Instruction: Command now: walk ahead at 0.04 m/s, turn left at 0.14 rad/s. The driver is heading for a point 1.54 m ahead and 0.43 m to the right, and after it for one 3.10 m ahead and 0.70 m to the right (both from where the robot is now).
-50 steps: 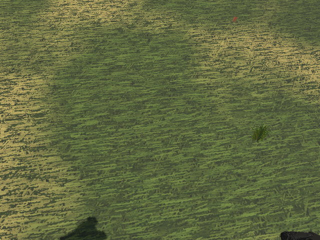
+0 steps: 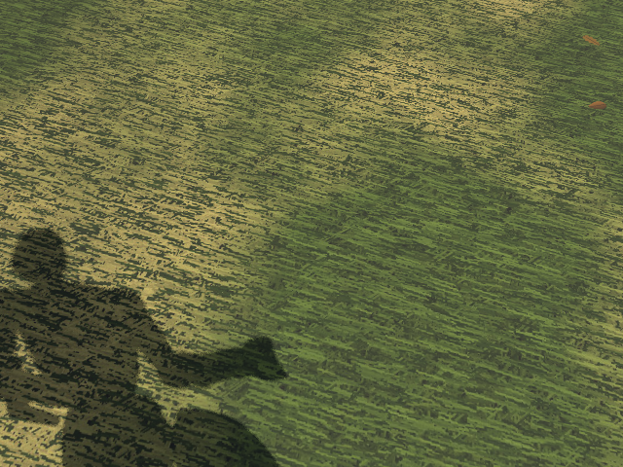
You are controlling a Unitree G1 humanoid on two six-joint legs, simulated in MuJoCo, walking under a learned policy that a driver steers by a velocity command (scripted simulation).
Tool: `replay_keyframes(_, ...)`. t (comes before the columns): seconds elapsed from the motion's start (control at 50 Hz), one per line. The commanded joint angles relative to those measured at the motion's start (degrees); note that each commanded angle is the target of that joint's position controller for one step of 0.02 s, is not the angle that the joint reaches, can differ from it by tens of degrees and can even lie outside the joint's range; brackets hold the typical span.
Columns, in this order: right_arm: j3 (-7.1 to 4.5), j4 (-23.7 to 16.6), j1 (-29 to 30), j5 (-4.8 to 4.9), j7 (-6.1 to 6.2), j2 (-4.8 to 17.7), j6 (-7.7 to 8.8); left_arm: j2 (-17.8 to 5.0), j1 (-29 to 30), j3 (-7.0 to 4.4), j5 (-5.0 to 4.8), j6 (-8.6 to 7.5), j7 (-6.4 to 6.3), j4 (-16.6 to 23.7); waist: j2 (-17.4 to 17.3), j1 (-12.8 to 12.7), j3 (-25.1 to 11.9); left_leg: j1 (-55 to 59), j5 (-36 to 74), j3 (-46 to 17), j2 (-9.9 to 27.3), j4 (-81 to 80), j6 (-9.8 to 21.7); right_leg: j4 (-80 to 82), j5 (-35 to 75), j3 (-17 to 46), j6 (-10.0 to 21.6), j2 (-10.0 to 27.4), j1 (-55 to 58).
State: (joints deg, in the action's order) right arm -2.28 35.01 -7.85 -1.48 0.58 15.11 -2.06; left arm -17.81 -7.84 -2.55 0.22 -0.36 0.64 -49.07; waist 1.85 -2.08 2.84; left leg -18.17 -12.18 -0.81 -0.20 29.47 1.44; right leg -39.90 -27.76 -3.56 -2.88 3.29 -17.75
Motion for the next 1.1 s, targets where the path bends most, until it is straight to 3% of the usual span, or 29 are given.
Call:
replay_keyframes(0.02,-1.95,-2.03,-0.01,-0.11,-0.11,8.16,2.18,-6.17,-0.20,-1.46,-0.25,0.48,-0.79,2.24,-10.78,1.79,-8.83,12.36,26.28,-14.71,15.00,-9.16,12.13,-10.22,-4.87,4.82,-1.80,1.18,-8.10)
replay_keyframes(0.04,-2.07,-1.58,1.66,0.35,-0.04,8.53,2.41,-6.38,-1.14,-1.66,0.03,0.92,-1.04,1.77,-10.29,1.06,-8.28,10.34,28.19,-13.25,14.41,-8.97,11.57,-10.21,-2.46,5.11,-2.31,1.34,-6.40)
replay_keyframes(0.08,-1.81,-0.61,3.25,0.33,0.04,7.59,2.31,-4.54,-2.19,-1.18,-0.26,1.08,-1.04,0.89,-9.59,0.25,-8.56,8.13,29.90,-10.07,12.29,-8.26,10.78,-6.60,1.02,4.15,-2.70,0.71,-2.19)
replay_keyframes(0.12,-1.65,0.50,3.41,0.38,0.03,6.72,2.05,-3.32,-1.35,-0.68,-0.53,1.05,-1.02,0.61,-9.68,1.07,-9.06,8.81,28.62,-9.77,11.81,-7.75,10.78,-0.60,5.16,3.45,-2.51,0.26,0.35)
replay_keyframes(0.16,-1.28,1.65,4.35,0.81,0.01,5.75,1.76,-2.65,-2.11,-0.38,-0.34,1.02,-0.84,-0.15,-9.24,0.19,-9.19,8.17,23.08,-9.43,10.79,-6.73,9.59,9.35,12.81,2.64,-1.65,-0.35,5.07)
replay_keyframes(0.18,-1.07,2.68,3.59,1.20,-0.14,5.16,1.75,-2.66,-2.54,-0.16,0.27,0.91,-0.66,-0.44,-8.22,-0.40,-8.72,6.96,16.35,-9.01,9.43,-6.79,7.42,16.44,20.98,2.91,-0.66,-0.39,8.61)
replay_keyframes(0.2,-0.88,3.69,1.68,0.95,-0.27,4.52,2.02,-4.72,-2.30,-0.36,1.16,0.84,-0.67,-0.33,-5.74,0.71,-8.34,5.37,8.22,-8.40,7.25,-6.41,4.52,17.70,27.75,5.90,0.68,2.04,11.30)
replay_keyframes(0.22,-1.06,4.29,-0.31,0.24,-0.48,4.87,2.15,-8.35,-1.44,-1.01,0.95,0.93,-0.85,-0.15,-0.22,3.44,-6.49,4.40,0.65,-6.00,4.04,-5.78,2.38,16.43,28.72,7.08,2.73,4.38,9.66)
replay_keyframes(0.24,-0.89,4.59,0.06,-0.14,-0.32,4.02,1.93,-7.72,0.59,-1.07,0.32,0.86,-0.66,-0.94,4.61,4.12,-4.53,7.48,-1.46,-3.22,1.77,-6.22,0.44,17.53,16.76,7.40,4.86,3.98,2.84)
replay_keyframes(0.26,-1.19,5.21,2.22,-0.03,-0.02,5.55,1.72,-5.38,1.65,-0.49,0.47,0.53,-0.44,-0.55,3.06,2.63,-2.55,8.87,-0.41,-3.17,1.70,-4.99,-0.14,19.08,11.99,7.30,4.72,2.97,0.23)
replay_keyframes(0.28,-1.45,5.46,2.90,0.30,0.38,5.62,1.54,-4.73,1.51,-0.26,0.83,0.11,-0.53,-1.23,2.62,2.44,-2.59,9.56,1.44,-3.06,1.91,-4.40,0.05,19.69,11.51,7.17,3.97,2.71,-0.12)
replay_keyframes(0.34,-1.64,7.31,2.05,0.50,0.98,5.25,1.20,-4.37,-0.07,0.09,0.52,-1.01,-0.88,-2.98,1.18,1.90,-3.18,9.54,6.66,-3.52,2.43,-4.63,0.36,18.79,16.05,6.09,2.74,1.70,2.62)
replay_keyframes(0.52,-1.96,14.24,0.17,1.02,1.32,5.29,1.71,-3.83,-1.09,0.63,0.30,-0.39,-1.76,-5.98,-1.92,1.24,-2.98,9.20,9.19,-2.65,2.26,-5.47,-0.80,18.34,18.36,5.16,3.38,0.46,5.59)
replay_keyframes(0.72,-1.61,20.63,-1.14,1.25,1.92,5.67,1.76,-3.14,-2.07,0.94,0.19,-0.09,-1.95,-8.33,-1.83,1.56,-2.37,9.54,9.27,-2.02,2.25,-5.96,-1.20,18.79,19.55,4.53,3.56,-0.45,5.94)
replay_keyframes(0.96,-0.95,25.52,-1.73,1.37,2.11,4.91,1.67,-2.45,-4.69,1.26,0.13,-0.08,-2.32,-10.16,-1.66,1.85,-1.60,9.11,8.03,-1.36,2.04,-6.40,-1.33,19.16,19.06,4.20,3.56,-1.07,5.51)
replay_keyframes(1.0,-0.86,26.57,-2.86,1.73,2.19,4.34,1.51,-2.91,-6.31,0.99,-0.31,0.20,-2.63,-10.90,-0.55,1.80,-2.00,7.92,-6.19,1.20,-0.31,-4.42,-0.98,20.03,3.81,4.30,4.73,-1.73,5.08)
replay_keyframes(1.04,-0.99,25.98,-1.87,1.94,2.13,4.42,2.00,-5.17,-6.81,0.15,-0.89,0.28,-2.98,-10.18,2.48,1.23,2.41,0.30,-19.34,2.89,-1.90,0.22,-0.12,23.13,-14.07,9.99,8.01,1.68,2.40)
replay_keyframes(1.08,-0.60,24.64,0.09,2.05,1.36,2.44,3.73,-8.11,-10.27,-1.04,-1.47,-0.60,-2.99,-10.51,8.27,0.10,4.75,-5.96,-14.22,4.50,-1.44,10.40,0.16,29.65,-21.65,22.93,13.24,11.13,3.75)
replay_keyframes(1.1,-0.54,24.22,0.66,2.27,0.81,2.13,4.57,-8.57,-10.91,-1.43,-1.66,-1.13,-3.00,-10.54,8.82,0.03,6.06,-7.34,-12.55,2.80,0.81,14.47,0.85,31.65,-20.84,27.70,15.57,14.90,2.70)
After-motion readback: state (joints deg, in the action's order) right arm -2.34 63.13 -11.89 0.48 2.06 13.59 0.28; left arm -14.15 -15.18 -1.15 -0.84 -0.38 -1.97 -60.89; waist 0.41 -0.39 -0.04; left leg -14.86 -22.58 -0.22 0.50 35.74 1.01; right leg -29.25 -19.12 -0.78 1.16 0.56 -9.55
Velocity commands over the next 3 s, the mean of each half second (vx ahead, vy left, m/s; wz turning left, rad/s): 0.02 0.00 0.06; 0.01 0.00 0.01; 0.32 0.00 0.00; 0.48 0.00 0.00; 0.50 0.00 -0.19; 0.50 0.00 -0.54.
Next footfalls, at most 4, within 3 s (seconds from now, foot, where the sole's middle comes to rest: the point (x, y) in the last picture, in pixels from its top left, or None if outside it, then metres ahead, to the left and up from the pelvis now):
0.20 right None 0.05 -0.14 -0.77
1.66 right None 0.47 -0.13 -0.77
2.22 left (274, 327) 0.79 0.11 -0.77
2.76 right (384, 247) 1.05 -0.16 -0.77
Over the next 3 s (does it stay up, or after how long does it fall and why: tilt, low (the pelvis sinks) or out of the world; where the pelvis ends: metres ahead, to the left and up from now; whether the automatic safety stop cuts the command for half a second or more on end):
stays up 1.03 -0.09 0.01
